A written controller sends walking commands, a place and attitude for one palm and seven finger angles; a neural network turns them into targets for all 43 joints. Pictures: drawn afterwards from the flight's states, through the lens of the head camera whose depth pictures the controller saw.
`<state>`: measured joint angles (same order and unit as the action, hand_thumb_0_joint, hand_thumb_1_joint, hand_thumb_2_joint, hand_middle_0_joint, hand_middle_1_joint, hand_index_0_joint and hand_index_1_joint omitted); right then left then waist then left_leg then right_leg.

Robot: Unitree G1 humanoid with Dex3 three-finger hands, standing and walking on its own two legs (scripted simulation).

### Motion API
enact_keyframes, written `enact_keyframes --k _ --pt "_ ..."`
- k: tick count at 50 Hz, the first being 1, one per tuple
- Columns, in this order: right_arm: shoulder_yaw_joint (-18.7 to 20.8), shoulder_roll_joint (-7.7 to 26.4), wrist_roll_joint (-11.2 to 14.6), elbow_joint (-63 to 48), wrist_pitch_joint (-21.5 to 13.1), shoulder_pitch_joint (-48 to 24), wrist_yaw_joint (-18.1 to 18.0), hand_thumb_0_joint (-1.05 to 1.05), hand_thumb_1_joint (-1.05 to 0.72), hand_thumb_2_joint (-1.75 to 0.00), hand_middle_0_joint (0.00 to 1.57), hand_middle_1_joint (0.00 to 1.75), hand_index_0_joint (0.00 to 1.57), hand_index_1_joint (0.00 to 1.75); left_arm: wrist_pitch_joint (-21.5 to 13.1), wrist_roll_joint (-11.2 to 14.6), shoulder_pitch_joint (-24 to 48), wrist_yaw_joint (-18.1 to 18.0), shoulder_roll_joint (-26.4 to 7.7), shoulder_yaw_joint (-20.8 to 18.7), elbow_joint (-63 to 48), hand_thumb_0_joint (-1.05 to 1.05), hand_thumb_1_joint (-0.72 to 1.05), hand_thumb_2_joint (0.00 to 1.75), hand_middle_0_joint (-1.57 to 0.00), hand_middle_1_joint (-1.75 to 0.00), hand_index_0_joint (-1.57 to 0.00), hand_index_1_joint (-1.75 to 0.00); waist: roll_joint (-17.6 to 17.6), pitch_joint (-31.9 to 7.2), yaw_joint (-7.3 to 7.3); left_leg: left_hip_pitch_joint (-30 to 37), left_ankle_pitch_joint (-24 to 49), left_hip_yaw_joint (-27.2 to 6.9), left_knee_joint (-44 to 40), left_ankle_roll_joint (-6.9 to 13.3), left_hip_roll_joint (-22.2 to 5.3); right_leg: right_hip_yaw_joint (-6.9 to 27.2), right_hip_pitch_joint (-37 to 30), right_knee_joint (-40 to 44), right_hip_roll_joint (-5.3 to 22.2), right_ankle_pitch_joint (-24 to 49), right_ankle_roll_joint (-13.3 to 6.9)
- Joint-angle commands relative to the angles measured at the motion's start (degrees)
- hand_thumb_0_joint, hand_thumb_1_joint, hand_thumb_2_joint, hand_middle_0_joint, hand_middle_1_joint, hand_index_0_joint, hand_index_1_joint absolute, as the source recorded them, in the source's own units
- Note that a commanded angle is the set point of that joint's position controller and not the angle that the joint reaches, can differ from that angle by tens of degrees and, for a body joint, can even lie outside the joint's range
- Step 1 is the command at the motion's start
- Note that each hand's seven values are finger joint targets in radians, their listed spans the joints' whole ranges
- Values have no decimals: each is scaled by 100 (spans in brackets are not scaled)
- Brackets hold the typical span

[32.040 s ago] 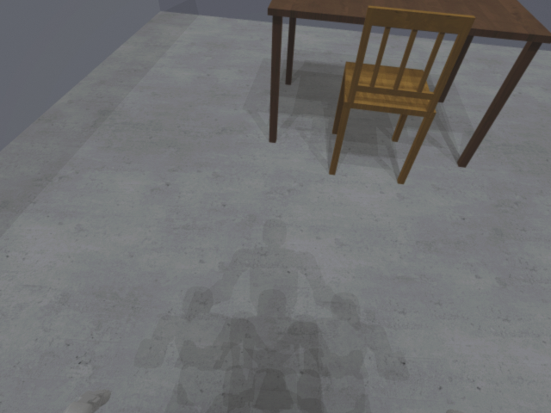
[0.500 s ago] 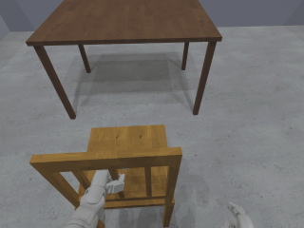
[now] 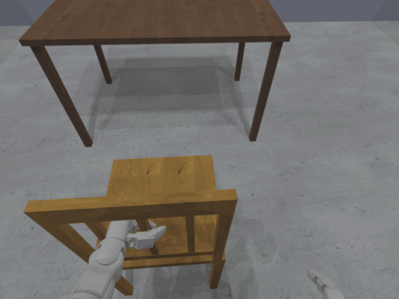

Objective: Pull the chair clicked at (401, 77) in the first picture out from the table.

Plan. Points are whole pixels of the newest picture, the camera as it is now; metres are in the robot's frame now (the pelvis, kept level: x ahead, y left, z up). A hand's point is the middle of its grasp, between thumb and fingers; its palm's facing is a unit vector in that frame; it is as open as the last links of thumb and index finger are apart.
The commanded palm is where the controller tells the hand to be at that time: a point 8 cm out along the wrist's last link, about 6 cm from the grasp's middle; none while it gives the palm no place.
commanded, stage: open the thumb and straighten the fingers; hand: left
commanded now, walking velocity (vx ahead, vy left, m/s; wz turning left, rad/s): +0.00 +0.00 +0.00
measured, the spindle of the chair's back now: (148, 236) +0.29 +0.13 -0.11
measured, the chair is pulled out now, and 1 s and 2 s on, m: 0.66 0.66 0.66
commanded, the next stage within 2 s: draw the fingers out of the gap in 0.52 s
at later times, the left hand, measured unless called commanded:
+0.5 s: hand (144, 230) +0.27 +0.12 -0.05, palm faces -0.09 -0.98 -0.19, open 16.9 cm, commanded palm +0.26 +0.17 -0.03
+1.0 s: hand (133, 267) +0.20 +0.14 -0.05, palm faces -0.09 -0.98 -0.17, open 17.5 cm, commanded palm +0.19 +0.19 -0.02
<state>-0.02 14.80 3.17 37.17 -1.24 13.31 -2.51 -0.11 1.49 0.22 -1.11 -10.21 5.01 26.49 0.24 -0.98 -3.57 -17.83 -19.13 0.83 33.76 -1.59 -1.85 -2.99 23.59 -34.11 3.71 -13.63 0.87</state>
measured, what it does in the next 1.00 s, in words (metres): stands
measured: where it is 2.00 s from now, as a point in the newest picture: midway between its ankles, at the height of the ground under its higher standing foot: outside the picture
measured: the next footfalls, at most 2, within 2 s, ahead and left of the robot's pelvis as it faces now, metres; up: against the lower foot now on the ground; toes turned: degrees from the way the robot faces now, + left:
none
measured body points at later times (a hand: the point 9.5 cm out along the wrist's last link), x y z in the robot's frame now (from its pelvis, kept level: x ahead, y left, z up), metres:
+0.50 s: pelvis +0.01 -0.01 -0.02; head +0.05 -0.03 +0.43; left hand +0.28 +0.18 -0.03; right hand +0.17 -0.25 -0.12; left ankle -0.02 +0.14 -0.73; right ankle +0.04 -0.13 -0.73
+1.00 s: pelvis +0.02 +0.00 -0.03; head +0.05 -0.01 +0.42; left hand +0.20 +0.19 -0.04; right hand +0.20 -0.24 -0.10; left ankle -0.02 +0.14 -0.73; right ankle +0.04 -0.13 -0.73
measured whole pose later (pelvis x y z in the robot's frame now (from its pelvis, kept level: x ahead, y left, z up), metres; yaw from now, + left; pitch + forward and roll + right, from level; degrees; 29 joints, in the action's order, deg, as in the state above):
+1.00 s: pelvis +0.02 +0.00 -0.03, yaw +2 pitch +8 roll +0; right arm -1.1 14.3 2.0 29.1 -9.0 14.5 -5.4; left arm 12.5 0.7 -25.4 1.0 -12.1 6.7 -7.0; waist 2.4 -5.9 -1.8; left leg -29.4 -28.4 -1.9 49.8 -1.4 -1.3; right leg -4.9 33.7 -49.0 5.1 -23.0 1.4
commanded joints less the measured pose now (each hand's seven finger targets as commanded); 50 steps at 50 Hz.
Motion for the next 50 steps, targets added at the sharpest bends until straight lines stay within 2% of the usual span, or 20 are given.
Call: enact_keyframes --k 1,2,3,6,7,11,14,15,16,19,21,26,29,31,33,35,37,43,48,50 --pt "225 739 -23 -948 -382 -463 20 0 -90 -90 20 30 20 30 -14 35 1449 -30 -814 -529 -1705 0 -55 20 -45 -130 -45 -130 32 -1409 99 -446 547 38 -324 233 88 44 -754 197 -16 441 -194" --pt "227 702 -39 -1003 -417 -526 -20 0 -90 -90 20 30 20 30 62 45 1137 -10 -684 -494 -1639 0 -55 20 -43 -123 -43 -123 155 -1433 173 -454 553 88 -309 232 112 40 -803 154 -13 419 -188" --pt "224 733 -33 -1009 -439 -490 -34 0 -90 -90 20 30 20 30 128 74 1025 -10 -780 -573 -1613 0 -55 20 -40 -116 -40 -116 42 -1372 151 -516 559 60 -283 228 105 34 -779 149 -21 431 -191" --pt "186 732 -49 -1064 -491 -457 -61 0 -90 -90 20 30 20 30 321 107 1004 72 -295 -222 -1523 0 -55 20 -32 -94 -32 -94 -327 -1232 60 -684 499 39 -147 232 103 -58 -504 10 -38 378 -142" --pt "204 760 -49 -1092 -518 -443 -82 0 -90 -90 20 30 20 30 347 117 1089 84 -338 -239 -1617 0 -55 20 -30 -87 -30 -87 -455 -1304 47 -703 504 32 -89 241 102 -46 -497 -21 -41 392 -127" --pt "197 735 -77 -1149 -643 -385 -116 0 -90 -90 20 30 20 30 376 91 1073 71 -322 -197 -2021 0 -55 20 -20 -58 -20 -58 -136 -1499 64 -583 752 31 89 230 122 -59 -396 -209 -26 595 -131" --pt "198 751 -102 -1141 -687 -308 -144 0 -90 -90 20 30 20 30 423 40 1097 50 -376 -207 -2133 0 -55 20 -13 -36 -13 -36 -316 -1585 24 -613 862 -15 216 244 118 -65 -336 -313 -41 717 -115" --pt "200 778 -110 -1154 -683 -292 -156 0 -90 -90 20 30 20 30 465 19 698 30 -751 -636 -1973 0 -55 20 -10 -29 -10 -29 -465 -1512 139 -764 856 -13 233 239 121 -76 -412 -369 -41 745 -122" --pt "178 755 -116 -1188 -669 -317 -156 0 -90 -90 20 30 20 30 512 6 622 63 -606 -491 -2032 0 -55 20 -7 -22 -7 -22 -461 -1569 130 -796 840 26 263 247 145 -57 -436 -383 -31 782 -99" --pt "155 727 -120 -1235 -662 -342 -168 0 -90 -90 20 30 20 30 631 -31 744 101 -639 -483 -2223 0 -55 20 0 0 0 0 -197 -1490 112 -853 834 29 321 238 160 -37 -399 -423 -6 790 -117" --pt "146 708 -121 -1293 -678 -343 -163 0 -90 -90 20 30 20 30 707 -22 387 133 -584 -460 -2312 0 -55 20 0 0 0 0 -159 -1563 154 -852 924 40 388 240 152 -52 -410 -471 -4 882 -117" --pt "128 707 -115 -1363 -771 -314 -186 0 -90 -90 20 30 20 30 813 92 125 243 -463 -278 -2710 0 -55 20 0 0 0 0 -239 -1590 61 -867 1043 -3 542 253 145 -89 -365 -523 2 1069 -103" --pt "129 751 -121 -1327 -810 -271 -231 0 -90 -90 20 30 20 30 848 90 394 249 -584 -317 -2837 0 -55 20 0 0 0 0 -264 -1507 -11 -931 939 -44 605 263 157 -107 -228 -546 -7 928 -92" --pt "150 762 -131 -1349 -828 -214 -255 0 -90 -90 20 30 20 30 850 68 -59 236 -931 -708 -2865 0 -55 20 0 0 0 0 -291 -1600 135 -967 972 -44 598 255 158 -102 -362 -591 4 944 -100" --pt "154 726 -129 -1479 -881 -231 -239 0 -90 -90 20 30 20 30 859 53 -580 239 -800 -578 -3258 0 -55 20 0 0 0 0 23 -1815 223 -860 1222 -33 613 237 167 -123 -481 -673 26 1187 -155" --pt "145 671 -117 -1523 -901 -265 -223 0 -90 -90 20 30 20 30 880 55 -1074 232 -727 -496 -3466 0 -55 20 0 0 0 0 32 -1741 232 -912 1242 -18 658 225 155 -128 -450 -707 38 1210 -145" --pt "157 670 -108 -1555 -908 -253 -229 0 -90 -90 20 30 20 30 917 53 -1275 231 -708 -452 -3598 0 -55 20 0 0 0 0 -268 -1531 168 -1051 1088 -31 697 240 145 -125 -344 -681 20 1096 -119" --pt "163 653 -118 -1684 -1029 -308 -299 0 -90 -90 20 30 20 30 969 -2 -1857 214 -624 -200 -4283 0 -55 20 0 0 0 0 -73 -1224 114 -1142 890 -110 812 258 149 -176 19 -738 -7 704 -132" --pt "156 613 -139 -1702 -1108 -251 -356 0 -90 -90 20 30 20 30 912 -125 -2109 98 -751 -229 -4730 0 -55 20 0 0 0 0 120 -1279 138 -1069 952 -195 902 248 155 -220 215 -885 -26 558 -155" --pt "139 567 -148 -1723 -1135 -239 -365 0 -90 -90 20 30 20 30 912 -118 -2344 72 -616 -127 -4812 0 -55 20 0 0 0 0 22 -1320 139 -1083 980 -223 936 243 166 -249 207 -951 -19 592 -144"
